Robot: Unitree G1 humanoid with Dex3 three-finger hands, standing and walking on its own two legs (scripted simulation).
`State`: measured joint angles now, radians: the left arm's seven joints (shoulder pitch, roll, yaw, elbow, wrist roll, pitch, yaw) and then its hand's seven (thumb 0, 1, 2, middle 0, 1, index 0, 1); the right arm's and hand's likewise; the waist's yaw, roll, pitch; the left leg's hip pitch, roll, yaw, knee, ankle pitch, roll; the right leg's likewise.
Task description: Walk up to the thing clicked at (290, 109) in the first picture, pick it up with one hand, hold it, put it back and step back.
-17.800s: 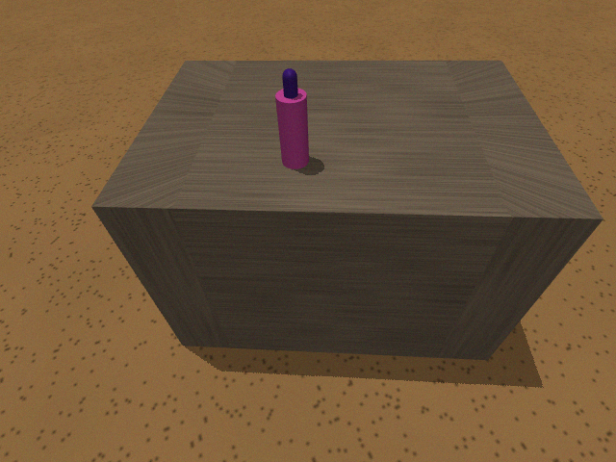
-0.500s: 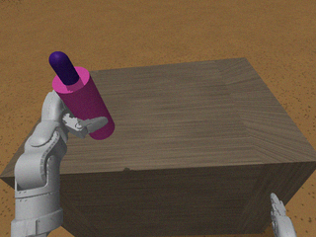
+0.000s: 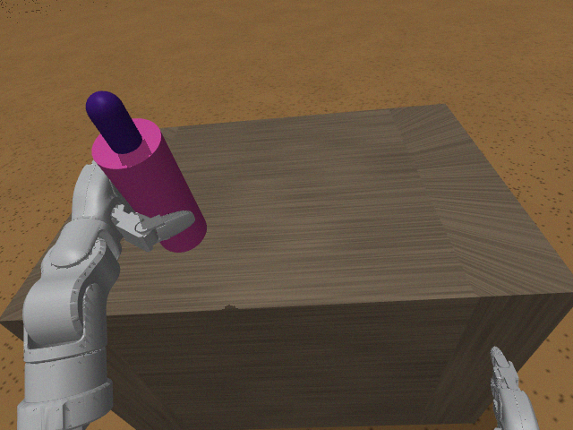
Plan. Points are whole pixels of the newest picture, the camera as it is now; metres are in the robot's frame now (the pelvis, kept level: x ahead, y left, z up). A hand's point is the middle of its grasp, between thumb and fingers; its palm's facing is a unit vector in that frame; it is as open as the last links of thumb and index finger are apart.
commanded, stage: crouch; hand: left
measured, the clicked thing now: (150, 180) +0.32 +0.16 +0.26
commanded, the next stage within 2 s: lower in 1.48 s
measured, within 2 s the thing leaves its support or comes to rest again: neither
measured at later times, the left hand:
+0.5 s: hand (189, 204) +0.41 +0.17 +0.15, palm faces +0.13 -0.99 -0.03, open 9.9 cm
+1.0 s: hand (202, 198) +0.46 +0.17 +0.12, palm faces +0.11 -0.99 -0.01, open 9.9 cm
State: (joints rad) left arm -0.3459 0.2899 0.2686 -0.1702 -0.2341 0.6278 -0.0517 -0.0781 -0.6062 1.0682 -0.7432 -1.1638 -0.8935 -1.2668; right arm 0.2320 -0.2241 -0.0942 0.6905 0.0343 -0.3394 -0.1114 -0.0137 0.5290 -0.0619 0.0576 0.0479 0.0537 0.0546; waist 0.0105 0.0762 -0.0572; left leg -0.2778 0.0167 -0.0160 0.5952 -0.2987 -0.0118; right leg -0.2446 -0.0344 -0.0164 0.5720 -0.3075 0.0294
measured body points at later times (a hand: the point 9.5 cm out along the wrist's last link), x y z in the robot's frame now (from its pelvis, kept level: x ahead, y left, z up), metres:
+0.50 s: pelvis -0.01 +0.00 +0.00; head +0.00 -0.01 +0.45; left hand +0.40 +0.22 +0.15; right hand +0.15 -0.26 -0.07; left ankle +0.01 +0.13 -0.73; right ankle +0.00 -0.14 -0.73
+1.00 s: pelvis +0.00 +0.00 -0.01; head +0.04 +0.00 +0.44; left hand +0.45 +0.22 +0.12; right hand +0.15 -0.26 -0.07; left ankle +0.01 +0.13 -0.73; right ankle +0.00 -0.14 -0.73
